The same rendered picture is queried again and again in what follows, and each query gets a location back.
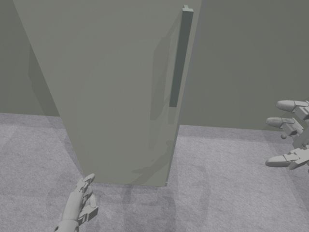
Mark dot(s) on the left robot forearm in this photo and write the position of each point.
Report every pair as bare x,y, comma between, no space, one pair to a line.
67,226

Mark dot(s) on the handle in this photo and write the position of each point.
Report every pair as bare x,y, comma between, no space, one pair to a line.
183,38

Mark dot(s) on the robot right hand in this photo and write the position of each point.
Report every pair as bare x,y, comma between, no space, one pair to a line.
300,155

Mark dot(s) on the fridge door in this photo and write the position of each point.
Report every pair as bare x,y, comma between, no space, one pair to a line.
109,66

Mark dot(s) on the robot left hand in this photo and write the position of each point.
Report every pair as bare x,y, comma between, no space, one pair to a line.
74,207

